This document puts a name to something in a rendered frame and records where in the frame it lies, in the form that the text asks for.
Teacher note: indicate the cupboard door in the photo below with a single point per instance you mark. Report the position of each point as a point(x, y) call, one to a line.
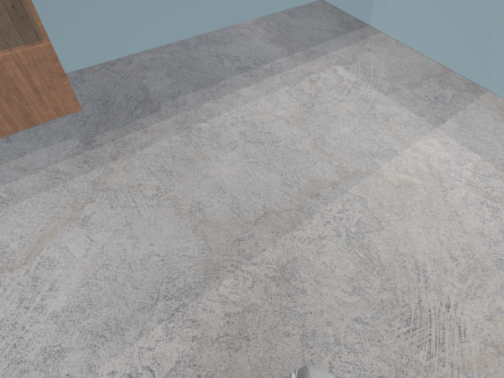
point(17, 25)

